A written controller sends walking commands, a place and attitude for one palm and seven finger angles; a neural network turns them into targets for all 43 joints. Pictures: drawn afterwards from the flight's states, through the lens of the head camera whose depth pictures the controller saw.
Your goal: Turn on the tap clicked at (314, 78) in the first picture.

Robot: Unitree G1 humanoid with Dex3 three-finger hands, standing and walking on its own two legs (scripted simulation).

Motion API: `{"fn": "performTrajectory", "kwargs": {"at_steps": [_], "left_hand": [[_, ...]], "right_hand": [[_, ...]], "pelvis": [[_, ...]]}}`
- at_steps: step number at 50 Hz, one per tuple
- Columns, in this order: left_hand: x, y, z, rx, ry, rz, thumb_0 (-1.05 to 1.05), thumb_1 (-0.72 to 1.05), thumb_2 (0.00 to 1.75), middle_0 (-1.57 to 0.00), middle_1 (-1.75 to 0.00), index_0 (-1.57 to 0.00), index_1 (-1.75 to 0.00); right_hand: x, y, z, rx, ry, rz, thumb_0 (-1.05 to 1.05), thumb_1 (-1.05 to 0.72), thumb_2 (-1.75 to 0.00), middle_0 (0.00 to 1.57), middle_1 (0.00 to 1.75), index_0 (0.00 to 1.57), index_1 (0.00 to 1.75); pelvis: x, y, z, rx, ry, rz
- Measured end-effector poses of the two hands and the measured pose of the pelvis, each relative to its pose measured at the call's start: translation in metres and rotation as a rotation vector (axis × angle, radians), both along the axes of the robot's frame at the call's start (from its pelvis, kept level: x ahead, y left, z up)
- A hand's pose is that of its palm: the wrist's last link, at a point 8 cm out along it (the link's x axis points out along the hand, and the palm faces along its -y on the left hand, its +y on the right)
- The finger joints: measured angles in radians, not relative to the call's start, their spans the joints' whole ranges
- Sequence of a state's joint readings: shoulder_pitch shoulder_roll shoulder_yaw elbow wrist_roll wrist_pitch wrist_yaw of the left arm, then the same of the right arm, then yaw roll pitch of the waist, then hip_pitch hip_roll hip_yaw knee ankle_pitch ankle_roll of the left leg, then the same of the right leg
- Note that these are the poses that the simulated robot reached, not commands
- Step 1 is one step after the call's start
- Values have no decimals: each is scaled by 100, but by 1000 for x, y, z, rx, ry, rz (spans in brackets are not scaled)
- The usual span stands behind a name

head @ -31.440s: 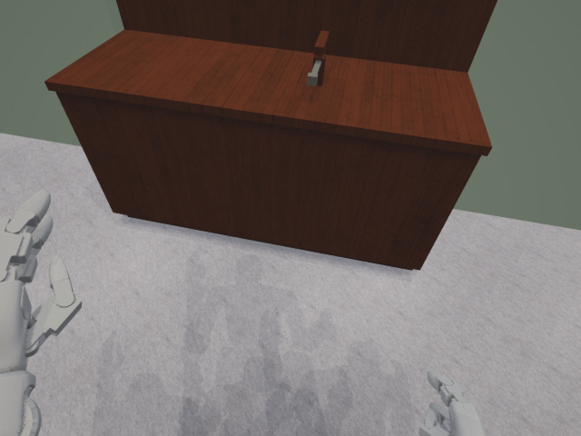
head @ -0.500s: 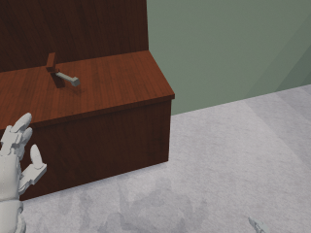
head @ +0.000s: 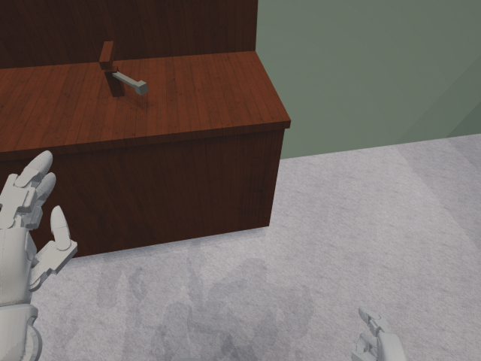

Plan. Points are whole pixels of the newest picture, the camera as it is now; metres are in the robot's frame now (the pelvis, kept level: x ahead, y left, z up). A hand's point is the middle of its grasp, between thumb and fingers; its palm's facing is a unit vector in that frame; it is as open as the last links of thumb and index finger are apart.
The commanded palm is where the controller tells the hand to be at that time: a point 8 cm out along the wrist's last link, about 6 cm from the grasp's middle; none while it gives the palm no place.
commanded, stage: stop stepping back and stand still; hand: left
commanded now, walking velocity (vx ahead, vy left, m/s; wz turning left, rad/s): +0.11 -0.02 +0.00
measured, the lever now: (141, 87) +0.80 +0.34 +0.02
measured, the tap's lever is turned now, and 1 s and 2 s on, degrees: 40 40 40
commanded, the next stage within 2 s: stand and check the lever's angle in 1.34 s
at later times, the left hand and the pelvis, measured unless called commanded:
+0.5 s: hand (81, 201) +0.27 +0.23 +0.17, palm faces +0.32 -0.83 -0.46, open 7.4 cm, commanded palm +0.21 +0.28 +0.18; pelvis +0.05 +0.00 +0.01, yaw -2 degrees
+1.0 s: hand (42, 209) +0.25 +0.27 +0.18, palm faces +0.40 -0.85 -0.35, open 7.4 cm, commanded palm +0.20 +0.30 +0.18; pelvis +0.03 +0.03 +0.01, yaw -2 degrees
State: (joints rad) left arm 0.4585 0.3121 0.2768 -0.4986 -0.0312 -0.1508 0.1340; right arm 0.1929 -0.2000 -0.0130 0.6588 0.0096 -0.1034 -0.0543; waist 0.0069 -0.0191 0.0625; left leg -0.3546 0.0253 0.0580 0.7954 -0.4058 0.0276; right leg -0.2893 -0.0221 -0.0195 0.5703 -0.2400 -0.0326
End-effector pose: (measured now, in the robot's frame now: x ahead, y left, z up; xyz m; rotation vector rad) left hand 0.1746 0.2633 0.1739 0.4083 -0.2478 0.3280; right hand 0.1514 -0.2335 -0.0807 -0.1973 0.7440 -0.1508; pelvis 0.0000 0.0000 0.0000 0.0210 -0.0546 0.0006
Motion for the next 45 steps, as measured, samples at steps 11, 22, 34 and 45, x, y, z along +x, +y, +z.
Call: {"fn": "performTrajectory", "kwargs": {"at_steps": [11, 22, 34, 45], "left_hand": [[34, 33, 28, 119, -53, 83, 1, 89, 90, -21, -30, -21, -30], [57, -5, -1, 45, 76, -37, 1, 89, 90, -21, -30, -21, -30], [52, 34, 5, 47, 57, 54, 1, 89, 90, -21, -30, -21, -30], [42, 39, 7, -6, -13, 28, 1, 89, 90, -21, -30, -21, -30]], "right_hand": [[15, 6, 8, 41, -60, -47, 1, -91, -90, 20, 30, 20, 30], [32, -8, -2, -4, 35, -41, 1, -91, -90, 21, 30, 20, 30], [62, 2, 24, -20, -82, -53, 1, -91, -90, 21, 30, 20, 30], [53, 27, 30, -32, -83, -3, 1, -91, -90, 21, 30, 20, 30]], "pelvis": [[25, 2, 5, -28, 34, -18], [44, -1, 5, -25, 41, -18], [47, 15, 9, -35, 45, -44], [34, 25, 11, -40, 27, -38]]}}
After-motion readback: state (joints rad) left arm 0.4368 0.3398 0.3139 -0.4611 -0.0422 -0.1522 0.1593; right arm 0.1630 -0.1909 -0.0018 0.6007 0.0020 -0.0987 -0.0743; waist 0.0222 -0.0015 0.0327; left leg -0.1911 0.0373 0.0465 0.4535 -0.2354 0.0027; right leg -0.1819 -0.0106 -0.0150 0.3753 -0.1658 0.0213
